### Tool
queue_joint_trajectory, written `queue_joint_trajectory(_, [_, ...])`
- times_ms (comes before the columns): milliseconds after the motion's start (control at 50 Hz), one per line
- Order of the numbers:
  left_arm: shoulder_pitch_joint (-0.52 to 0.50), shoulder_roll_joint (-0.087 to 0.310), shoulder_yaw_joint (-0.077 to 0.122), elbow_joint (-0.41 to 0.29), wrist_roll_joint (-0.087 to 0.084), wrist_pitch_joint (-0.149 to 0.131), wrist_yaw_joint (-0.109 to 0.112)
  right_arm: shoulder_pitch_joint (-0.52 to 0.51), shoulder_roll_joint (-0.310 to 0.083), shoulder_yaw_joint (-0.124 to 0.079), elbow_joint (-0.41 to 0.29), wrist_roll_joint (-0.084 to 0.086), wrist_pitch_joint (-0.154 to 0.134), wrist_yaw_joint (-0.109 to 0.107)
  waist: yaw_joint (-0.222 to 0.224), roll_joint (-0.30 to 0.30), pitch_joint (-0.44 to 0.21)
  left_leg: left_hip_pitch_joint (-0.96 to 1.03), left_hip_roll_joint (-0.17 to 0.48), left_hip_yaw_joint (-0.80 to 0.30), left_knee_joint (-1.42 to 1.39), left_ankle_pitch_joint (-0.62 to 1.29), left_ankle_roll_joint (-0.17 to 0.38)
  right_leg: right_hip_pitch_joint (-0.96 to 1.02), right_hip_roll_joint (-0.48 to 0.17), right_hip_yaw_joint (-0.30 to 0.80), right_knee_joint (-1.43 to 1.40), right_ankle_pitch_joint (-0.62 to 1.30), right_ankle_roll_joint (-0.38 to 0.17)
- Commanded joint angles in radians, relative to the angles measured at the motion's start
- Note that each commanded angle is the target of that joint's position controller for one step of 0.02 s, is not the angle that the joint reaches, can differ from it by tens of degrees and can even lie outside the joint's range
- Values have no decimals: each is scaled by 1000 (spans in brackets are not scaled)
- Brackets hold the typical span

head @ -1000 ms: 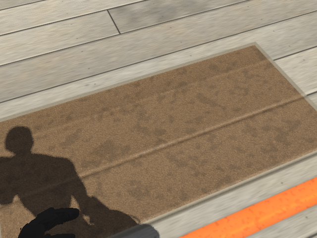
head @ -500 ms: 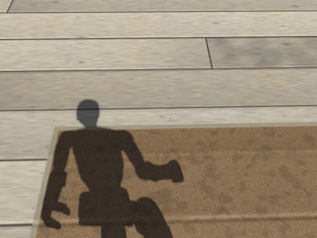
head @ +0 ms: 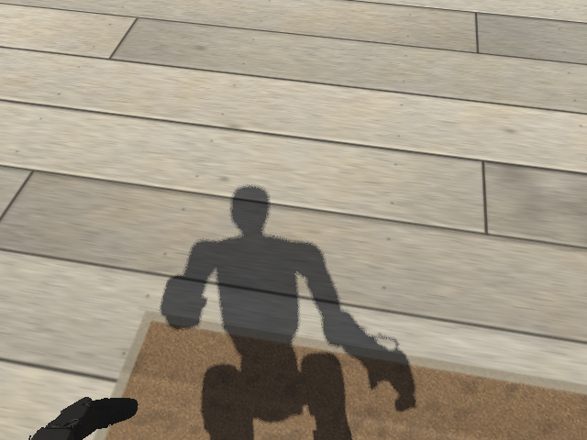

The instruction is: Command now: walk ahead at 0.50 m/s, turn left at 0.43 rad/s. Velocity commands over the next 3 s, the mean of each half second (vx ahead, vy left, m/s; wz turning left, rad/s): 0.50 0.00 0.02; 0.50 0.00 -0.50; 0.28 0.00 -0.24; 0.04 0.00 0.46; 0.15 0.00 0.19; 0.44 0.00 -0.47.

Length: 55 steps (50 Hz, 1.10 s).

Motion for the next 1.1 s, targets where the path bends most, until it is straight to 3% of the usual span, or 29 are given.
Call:
queue_joint_trajectory(20, [304, 187, 66, 21, -13, 0, -7, 123, -91, 3, -65, 26, -27, -1, 114, -251, -234, -620, 43, 12, 569, -36, -23, 737, -426, 784, -250, -513, -238])
queue_joint_trajectory(40, [259, 133, 50, 15, -16, 6, -3, 3, -131, -8, -80, 17, -26, 1, 139, -153, -115, -640, 71, 37, 582, 58, -24, 623, -381, 611, -251, -456, -199])
queue_joint_trajectory(60, [215, 123, 42, 11, -5, 13, -3, -61, -119, -6, -94, 3, -26, -1, 125, -80, -61, -610, 101, 69, 559, 121, -26, 514, -338, 494, -260, -320, -183])
queue_joint_trajectory(80, [193, 108, 36, 20, 0, 16, -2, -105, -105, -6, -108, -8, -32, 2, 114, -70, -14, -599, 125, 72, 503, 164, -27, 437, -306, 414, -276, -200, -188])
queue_joint_trajectory(100, [187, 97, 29, 26, 7, 14, 2, -104, -87, -5, -113, -6, -34, 9, 91, -95, -12, -553, 150, 80, 459, 192, -24, 391, -279, 350, -293, -120, -182])
queue_joint_trajectory(140, [200, 91, 26, 45, -3, 9, 3, -90, -52, 3, -111, -2, -33, 16, 77, -122, -23, -524, 166, 115, 382, 198, -31, 369, -259, 283, -321, -26, -199])
queue_joint_trajectory(260, [254, 168, 42, 89, -29, 28, 14, -274, 1, 35, -166, -17, -53, 28, 118, -92, 15, -469, 164, 188, -6, 422, -69, 316, -224, 156, -370, 108, -207])
queue_joint_trajectory(360, [338, 187, 46, 127, -42, 53, 21, -375, -33, 26, -193, -2, -74, 46, 135, -107, 22, -347, 112, 188, -184, 500, -70, 341, -247, 186, -306, 99, -176])
queue_joint_trajectory(400, [328, 199, 49, 131, -42, 63, 27, -330, -63, 12, -182, 0, -81, 46, 88, -118, 5, -243, 105, 188, -243, 474, -46, 347, -257, 209, -246, 104, -149])
queue_joint_trajectory(420, [323, 190, 46, 130, -39, 65, 29, -252, -88, -3, -157, -4, -83, 40, 43, -112, -34, -112, 96, 201, -274, 462, -24, 322, -227, 190, -166, 172, -126])
queue_joint_trajectory(440, [317, 153, 33, 122, -30, 62, 28, -128, -133, -24, -130, -15, -84, 29, -18, -89, -120, 88, 149, 164, -265, 458, 11, 247, -169, 150, 6, 169, -92])
queue_joint_trajectory(460, [316, 72, 5, 86, 2, 58, 29, 43, -211, -43, -113, -31, -77, 16, -78, 71, -284, 359, 365, -50, -238, 454, 71, 64, -83, 76, 332, -129, -46])
queue_joint_trajectory(480, [434, 29, -7, 66, -33, 44, 29, 59, -239, -47, -95, -37, -63, 26, -14, 342, -366, 507, 525, -444, -369, 205, 198, -219, -5, 56, 590, -513, -17])
queue_joint_trajectory(500, [390, 137, 20, 86, -53, 46, 32, 21, -142, -24, -100, -25, -63, 30, -31, 195, -247, 412, 485, -423, -418, 65, 178, -305, -62, 112, 705, -463, -12])
queue_joint_trajectory(520, [317, 164, 31, 71, -54, 49, 31, -30, -96, -9, -99, -16, -66, 30, -25, 142, -135, 303, 450, -271, -432, 99, 147, -333, -94, 100, 717, -370, -16])
queue_joint_trajectory(540, [293, 148, 32, 72, -47, 56, 33, -89, -70, 1, -98, -20, -69, 33, 6, 88, -84, 199, 406, -169, -458, 201, 131, -294, -126, 86, 700, -295, -8])
queue_joint_trajectory(600, [282, 96, 32, 62, -40, 84, 25, -168, -36, 3, -77, -31, -83, 34, 63, 105, -12, 29, 348, 28, -542, 393, 125, -207, -174, 80, 634, -187, 10])
queue_joint_trajectory(740, [132, 55, 16, -7, -30, 95, -2, -145, -105, -23, -18, -29, -87, 14, 45, 34, 36, 32, 337, 278, -593, 571, 127, -223, -171, 45, 331, 84, 26])
queue_joint_trajectory(860, [-30, 70, 12, -88, -29, 97, -33, -71, -158, -42, 31, 0, -57, 8, 1, 23, 82, 172, 378, 376, -540, 636, 86, -209, -139, -38, 137, 46, -33])
queue_joint_trajectory(900, [-10, 96, 26, -101, -26, 101, -38, -76, -187, -50, 34, 8, -42, 5, 32, 49, 45, 214, 381, 410, -428, 916, 64, -125, -86, -92, 120, -56, -72])
queue_joint_trajectory(920, [55, 121, 41, -92, -26, 105, -37, -82, -201, -54, 32, 12, -34, 3, 74, 64, -4, 216, 372, 428, -312, 1083, 51, -25, -44, -125, 118, -102, -95])
queue_joint_trajectory(940, [198, 162, 68, -57, -29, 107, -30, -97, -198, -51, 28, 17, -25, 0, 158, 49, -78, 164, 339, 461, -117, 1149, 23, 172, 8, -146, 61, -67, -129])
queue_joint_trajectory(960, [376, 238, 105, -8, -33, 117, -13, -79, -167, -36, 18, 0, -28, -5, 233, -12, -172, -43, 300, 468, 162, 957, -22, 481, -17, -45, 40, -36, -174])
queue_joint_trajectory(980, [362, 369, 126, -10, -46, 114, 0, 17, -15, 14, -43, -49, -50, 8, 115, -310, -239, -520, 111, 421, 542, 24, -96, 821, -292, 508, -30, -155, -358])
queue_joint_trajectory(1000, [390, 305, 101, -52, -35, 96, -5, -62, -66, 15, -53, -16, -90, 20, 177, -202, -405, -636, 58, 163, 678, -97, -87, 890, -383, 829, -209, -328, -426])
queue_joint_trajectory(1020, [360, 239, 82, -40, -25, 79, -10, -176, -131, -2, -83, 26, -110, 28, 200, -129, -262, -722, 108, 141, 671, 2, -61, 809, -357, 694, -240, -266, -363])
queue_joint_trajectory(1040, [309, 213, 74, -41, -27, 70, -9, -196, -118, 4, -90, 20, -122, 23, 162, -78, -172, -701, 150, 145, 591, 90, -44, 671, -316, 573, -234, -185, -328])
queue_joint_trajectory(1060, [236, 176, 62, -52, -27, 69, -6, -193, -119, 1, -76, -8, -123, 15, 116, -39, -109, -633, 183, 144, 502, 145, -49, 528, -276, 472, -235, -73, -300])
queue_joint_trajectory(1100, [161, 149, 50, -85, -5, 69, 2, -165, -130, -10, -69, -27, -101, 14, 56, -70, -68, -504, 202, 140, 420, 195, -66, 357, -233, 379, -268, 144, -290])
